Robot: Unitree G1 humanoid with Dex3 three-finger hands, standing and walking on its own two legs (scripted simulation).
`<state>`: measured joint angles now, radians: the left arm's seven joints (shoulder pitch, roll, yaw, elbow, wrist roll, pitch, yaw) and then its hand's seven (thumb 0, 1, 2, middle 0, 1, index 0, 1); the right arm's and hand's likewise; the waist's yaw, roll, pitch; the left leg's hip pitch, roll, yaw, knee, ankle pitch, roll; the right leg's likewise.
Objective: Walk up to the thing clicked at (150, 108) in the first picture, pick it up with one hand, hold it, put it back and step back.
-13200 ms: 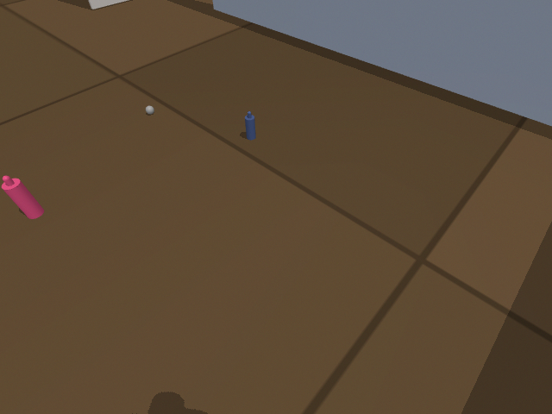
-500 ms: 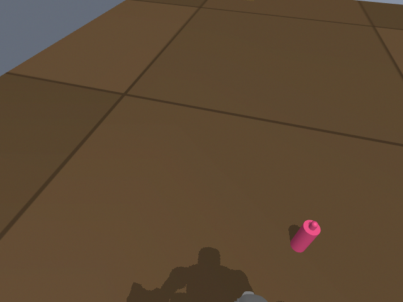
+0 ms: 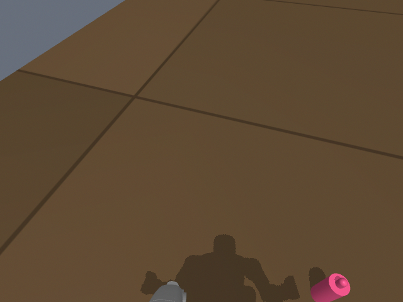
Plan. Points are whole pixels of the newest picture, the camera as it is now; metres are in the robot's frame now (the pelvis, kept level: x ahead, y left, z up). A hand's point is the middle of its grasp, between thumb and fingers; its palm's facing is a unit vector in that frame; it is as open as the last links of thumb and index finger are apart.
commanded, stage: walk up
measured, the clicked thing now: out of the picture +0.41 -1.45 -0.74
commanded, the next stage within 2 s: none
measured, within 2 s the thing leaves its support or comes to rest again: neither
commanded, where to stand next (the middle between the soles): +0.49 +0.00 m, yaw +1 degrees
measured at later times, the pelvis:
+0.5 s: pelvis +0.21 +0.00 +0.00, yaw -5 degrees
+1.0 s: pelvis +0.37 +0.01 -0.02, yaw -14 degrees
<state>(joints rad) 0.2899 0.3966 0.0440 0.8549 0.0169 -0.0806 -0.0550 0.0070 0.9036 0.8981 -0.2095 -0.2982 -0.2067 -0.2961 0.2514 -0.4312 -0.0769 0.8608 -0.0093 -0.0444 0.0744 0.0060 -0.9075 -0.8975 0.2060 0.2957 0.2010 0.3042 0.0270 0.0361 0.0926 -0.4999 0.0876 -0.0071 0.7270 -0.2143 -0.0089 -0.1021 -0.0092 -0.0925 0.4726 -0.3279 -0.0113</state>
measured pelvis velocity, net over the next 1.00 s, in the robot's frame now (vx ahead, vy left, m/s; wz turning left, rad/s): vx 0.37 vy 0.01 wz -0.24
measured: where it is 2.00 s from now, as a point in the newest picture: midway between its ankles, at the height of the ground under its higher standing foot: (211, 254)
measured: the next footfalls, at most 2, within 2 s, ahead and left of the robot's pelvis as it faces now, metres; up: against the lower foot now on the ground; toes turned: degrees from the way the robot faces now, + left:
left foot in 0.08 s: +0.20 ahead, +0.14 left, +0.00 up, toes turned +5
right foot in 0.54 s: +0.35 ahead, -0.15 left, +0.00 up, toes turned -10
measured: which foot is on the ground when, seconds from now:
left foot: up 0.00-0.06, down 0.08-0.56, up 0.58-0.98, down 1.00-1.00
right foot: down 0.00-0.10, up 0.12-0.52, down 0.54-1.00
